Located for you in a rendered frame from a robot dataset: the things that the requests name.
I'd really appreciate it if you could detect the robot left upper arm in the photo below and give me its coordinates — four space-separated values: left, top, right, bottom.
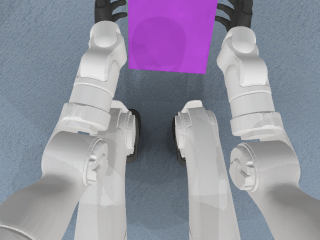
0 131 108 240

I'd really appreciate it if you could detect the carton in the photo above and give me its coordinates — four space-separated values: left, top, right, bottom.
128 0 218 74

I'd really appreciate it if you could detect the right robot forearm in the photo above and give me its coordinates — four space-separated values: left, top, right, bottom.
216 26 301 177

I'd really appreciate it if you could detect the left robot forearm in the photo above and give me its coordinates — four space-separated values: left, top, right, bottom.
41 20 127 171

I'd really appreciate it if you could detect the right robot thigh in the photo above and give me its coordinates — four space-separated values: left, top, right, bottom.
175 107 241 240

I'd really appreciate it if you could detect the right robot hand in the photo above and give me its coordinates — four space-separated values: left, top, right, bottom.
214 0 253 32

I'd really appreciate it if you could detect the left robot hand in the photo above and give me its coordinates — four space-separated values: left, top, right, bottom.
94 0 128 24

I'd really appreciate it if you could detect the robot right upper arm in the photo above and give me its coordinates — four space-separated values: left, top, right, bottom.
229 140 320 240

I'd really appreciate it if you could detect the right robot shin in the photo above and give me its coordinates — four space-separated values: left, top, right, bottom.
179 100 219 158

